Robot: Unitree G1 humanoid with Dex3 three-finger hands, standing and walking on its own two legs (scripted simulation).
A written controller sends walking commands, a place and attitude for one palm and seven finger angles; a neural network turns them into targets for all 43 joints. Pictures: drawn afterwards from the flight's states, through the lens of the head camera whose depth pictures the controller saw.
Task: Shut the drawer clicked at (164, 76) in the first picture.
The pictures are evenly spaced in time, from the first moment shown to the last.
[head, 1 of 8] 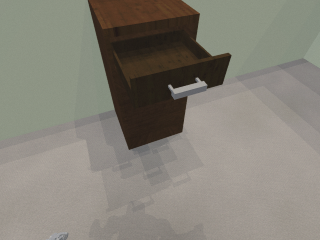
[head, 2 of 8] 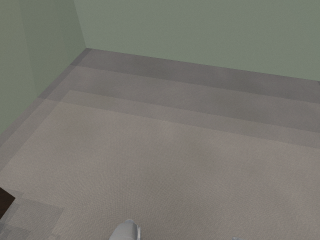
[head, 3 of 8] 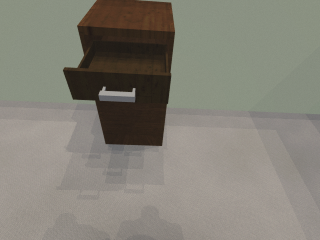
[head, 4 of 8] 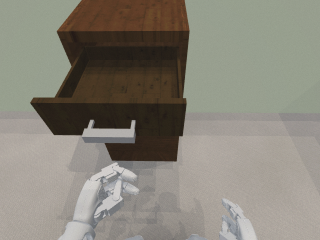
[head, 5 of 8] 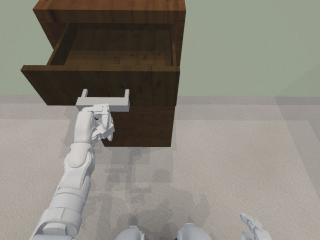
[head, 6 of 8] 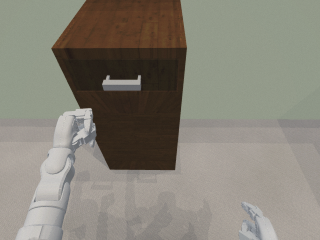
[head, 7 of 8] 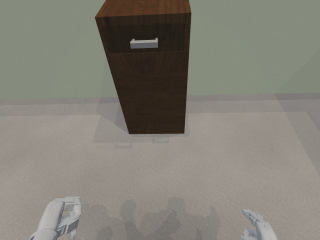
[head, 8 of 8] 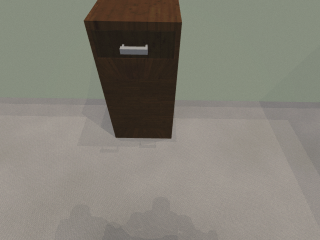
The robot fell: no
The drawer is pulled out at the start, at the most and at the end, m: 0.30 0.30 0.00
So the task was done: yes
